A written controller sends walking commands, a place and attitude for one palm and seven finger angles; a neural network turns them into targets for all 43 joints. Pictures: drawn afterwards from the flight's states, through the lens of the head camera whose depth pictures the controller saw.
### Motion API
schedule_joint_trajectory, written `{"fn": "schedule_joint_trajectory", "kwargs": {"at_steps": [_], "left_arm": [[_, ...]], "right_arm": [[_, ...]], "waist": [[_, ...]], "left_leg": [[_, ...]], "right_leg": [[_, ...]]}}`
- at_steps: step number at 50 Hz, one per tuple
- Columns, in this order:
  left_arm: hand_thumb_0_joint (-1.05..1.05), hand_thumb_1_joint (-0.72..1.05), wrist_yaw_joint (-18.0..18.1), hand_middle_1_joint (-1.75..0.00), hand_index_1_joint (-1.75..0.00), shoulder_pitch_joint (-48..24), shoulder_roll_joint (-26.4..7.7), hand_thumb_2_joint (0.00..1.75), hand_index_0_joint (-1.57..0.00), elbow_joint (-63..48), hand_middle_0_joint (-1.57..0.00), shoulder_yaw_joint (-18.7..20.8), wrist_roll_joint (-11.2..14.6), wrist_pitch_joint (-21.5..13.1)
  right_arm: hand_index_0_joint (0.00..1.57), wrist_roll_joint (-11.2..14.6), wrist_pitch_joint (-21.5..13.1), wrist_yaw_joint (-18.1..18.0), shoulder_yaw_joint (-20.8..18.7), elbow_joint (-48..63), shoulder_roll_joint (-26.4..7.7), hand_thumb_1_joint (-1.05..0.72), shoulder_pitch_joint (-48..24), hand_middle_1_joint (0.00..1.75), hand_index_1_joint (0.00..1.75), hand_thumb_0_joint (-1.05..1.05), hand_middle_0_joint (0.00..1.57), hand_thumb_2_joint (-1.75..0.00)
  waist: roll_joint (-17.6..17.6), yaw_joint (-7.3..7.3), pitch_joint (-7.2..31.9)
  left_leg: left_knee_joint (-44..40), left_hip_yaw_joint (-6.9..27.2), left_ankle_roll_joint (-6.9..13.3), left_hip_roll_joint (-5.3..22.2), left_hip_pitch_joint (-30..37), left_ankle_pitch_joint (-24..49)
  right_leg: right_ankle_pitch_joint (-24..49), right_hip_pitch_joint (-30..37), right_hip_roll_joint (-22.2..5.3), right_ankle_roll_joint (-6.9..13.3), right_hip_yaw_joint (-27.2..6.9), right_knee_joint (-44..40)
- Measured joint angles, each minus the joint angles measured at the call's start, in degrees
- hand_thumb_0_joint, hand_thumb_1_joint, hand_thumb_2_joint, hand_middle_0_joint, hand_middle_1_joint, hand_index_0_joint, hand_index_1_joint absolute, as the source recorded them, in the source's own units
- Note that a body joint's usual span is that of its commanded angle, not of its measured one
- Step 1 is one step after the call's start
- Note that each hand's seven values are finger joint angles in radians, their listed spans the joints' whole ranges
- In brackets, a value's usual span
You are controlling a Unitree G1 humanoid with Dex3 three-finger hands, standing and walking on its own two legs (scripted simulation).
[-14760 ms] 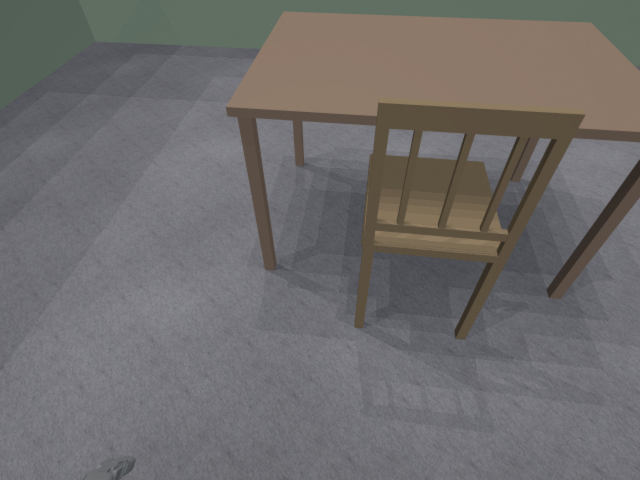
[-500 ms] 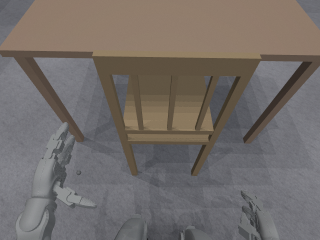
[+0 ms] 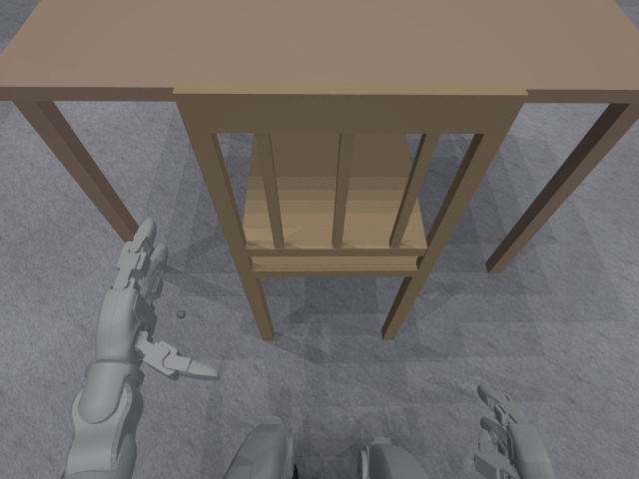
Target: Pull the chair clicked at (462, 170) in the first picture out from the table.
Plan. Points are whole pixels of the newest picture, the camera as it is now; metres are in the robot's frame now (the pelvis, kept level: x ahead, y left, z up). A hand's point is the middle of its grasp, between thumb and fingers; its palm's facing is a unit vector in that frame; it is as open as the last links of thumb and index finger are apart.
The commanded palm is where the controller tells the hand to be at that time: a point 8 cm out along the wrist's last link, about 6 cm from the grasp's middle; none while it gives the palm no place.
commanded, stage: aim the fingers beside a spindle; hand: left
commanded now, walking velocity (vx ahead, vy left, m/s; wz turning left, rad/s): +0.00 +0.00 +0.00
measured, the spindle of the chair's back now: (341, 197) +0.51 -0.01 -0.01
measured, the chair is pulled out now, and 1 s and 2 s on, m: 0.00 0.00 0.00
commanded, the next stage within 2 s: none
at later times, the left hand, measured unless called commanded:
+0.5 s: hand (214, 294) +0.34 +0.15 +0.00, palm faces +0.02 -1.00 -0.03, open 16.9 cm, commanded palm +0.32 +0.20 +0.01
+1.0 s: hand (215, 288) +0.35 +0.15 +0.00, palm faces +0.06 -1.00 -0.06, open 16.9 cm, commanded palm +0.32 +0.19 +0.00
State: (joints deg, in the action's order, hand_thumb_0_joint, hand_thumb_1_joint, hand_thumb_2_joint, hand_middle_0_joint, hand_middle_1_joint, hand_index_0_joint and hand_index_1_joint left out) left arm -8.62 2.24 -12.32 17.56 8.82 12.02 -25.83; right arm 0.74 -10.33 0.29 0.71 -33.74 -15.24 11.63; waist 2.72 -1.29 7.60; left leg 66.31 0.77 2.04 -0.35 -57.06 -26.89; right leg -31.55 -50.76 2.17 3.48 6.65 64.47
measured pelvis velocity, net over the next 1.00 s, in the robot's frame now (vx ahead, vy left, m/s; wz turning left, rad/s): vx -0.01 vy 0.01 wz -0.01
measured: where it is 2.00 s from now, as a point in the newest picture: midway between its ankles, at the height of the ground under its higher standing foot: outside the picture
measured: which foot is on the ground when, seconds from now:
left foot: down 0.00-1.00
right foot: down 0.00-1.00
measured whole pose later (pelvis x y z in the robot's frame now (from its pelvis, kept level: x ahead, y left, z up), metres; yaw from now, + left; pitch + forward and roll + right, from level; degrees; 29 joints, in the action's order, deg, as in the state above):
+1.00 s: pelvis -0.01 +0.01 -0.02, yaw -1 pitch +21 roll -3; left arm 0.2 -10.7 -10.3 28.8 4.8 7.4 -28.8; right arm 0.2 -1.8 2.4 0.6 -33.9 -14.9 11.6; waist 2.9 -1.3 8.5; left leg 71.2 0.3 2.6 -0.3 -63.6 -28.2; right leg -32.9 -57.4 2.0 3.2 6.4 69.6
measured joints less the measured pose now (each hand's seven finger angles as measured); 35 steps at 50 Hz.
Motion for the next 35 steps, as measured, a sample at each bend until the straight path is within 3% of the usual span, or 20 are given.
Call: {"fn": "schedule_joint_trajectory", "kwargs": {"at_steps": [6, 35], "left_arm": [[-0.01, -0.49, 1.1, -0.08, -0.08, -2.9, 0.6, 0.3, -0.06, 2.2, -0.06, -0.9, -0.8, 1.2], [-0.01, -0.49, 9.6, -0.08, -0.08, -14.2, 3.6, 0.3, -0.06, 11.0, -0.06, -5.8, -5.9, -1.5]], "right_arm": [[0.2, -0.1, 1.2, 0.1, 0.2, 0.7, 0.3, -0.9, -0.2, 0.3, 0.3, 0.01, 0.2, -0.89], [0.2, -1.2, 6.8, 2.3, -0.1, -0.2, 0.4, -0.9, -0.2, 0.3, 0.3, 0.01, 0.2, -0.89]], "waist": [[-0.1, -0.28, 0.0], [0.4, -0.48, 0.9]], "left_leg": [[0.7, -0.2, 0.2, 0.0, -1.1, 0.0], [5.0, -0.9, 1.1, -0.2, -6.9, -1.3]], "right_leg": [[0.0, -1.2, 0.0, -0.2, -0.2, 0.7], [-1.2, -7.0, -0.5, -1.0, -0.6, 5.1]]}}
